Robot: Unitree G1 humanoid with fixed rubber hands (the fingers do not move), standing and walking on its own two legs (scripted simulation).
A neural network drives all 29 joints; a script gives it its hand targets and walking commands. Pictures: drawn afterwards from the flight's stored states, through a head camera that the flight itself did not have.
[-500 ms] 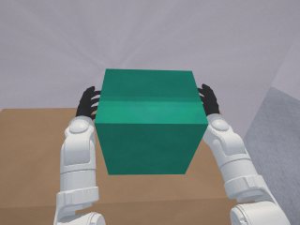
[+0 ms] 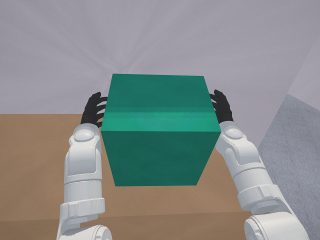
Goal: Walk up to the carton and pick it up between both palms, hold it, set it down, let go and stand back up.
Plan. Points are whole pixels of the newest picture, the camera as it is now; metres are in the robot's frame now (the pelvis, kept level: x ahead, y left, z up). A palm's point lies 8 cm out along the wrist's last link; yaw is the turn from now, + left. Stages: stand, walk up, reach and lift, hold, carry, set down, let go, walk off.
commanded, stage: hold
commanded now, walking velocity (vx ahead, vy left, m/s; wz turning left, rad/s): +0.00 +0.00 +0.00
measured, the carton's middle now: (157, 133) +0.38 +0.01 +0.13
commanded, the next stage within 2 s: set down in 1.42 s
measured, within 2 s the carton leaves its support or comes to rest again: neither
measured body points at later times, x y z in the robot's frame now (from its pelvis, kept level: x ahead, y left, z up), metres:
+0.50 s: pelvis -0.01 -0.01 +0.00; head -0.05 +0.02 +0.45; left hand +0.37 +0.17 +0.18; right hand +0.38 -0.15 +0.18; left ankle +0.05 +0.13 -0.75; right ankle -0.02 -0.12 -0.75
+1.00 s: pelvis +0.00 +0.00 +0.00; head -0.04 +0.03 +0.45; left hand +0.36 +0.16 +0.17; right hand +0.37 -0.16 +0.17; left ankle +0.05 +0.13 -0.75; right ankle -0.02 -0.12 -0.75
